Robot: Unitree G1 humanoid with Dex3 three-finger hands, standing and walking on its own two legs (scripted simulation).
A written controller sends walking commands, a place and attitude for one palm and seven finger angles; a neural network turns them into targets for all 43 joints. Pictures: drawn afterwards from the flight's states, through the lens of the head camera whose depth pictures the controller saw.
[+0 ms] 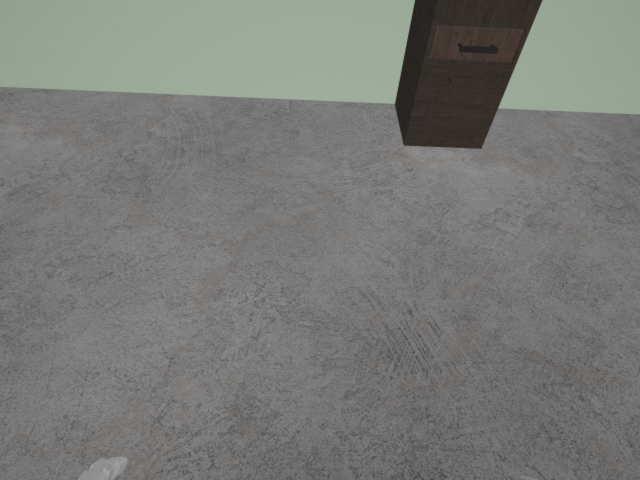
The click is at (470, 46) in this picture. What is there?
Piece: drawer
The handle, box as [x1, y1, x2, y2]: [458, 43, 497, 53]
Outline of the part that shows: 458,43 460,51 496,53 497,48 492,44 489,47 462,46 460,43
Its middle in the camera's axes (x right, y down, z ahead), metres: +0.70 -0.86 +1.74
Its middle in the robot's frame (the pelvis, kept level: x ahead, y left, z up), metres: +1.88 -0.63 -0.21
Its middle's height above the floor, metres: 0.55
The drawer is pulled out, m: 0.00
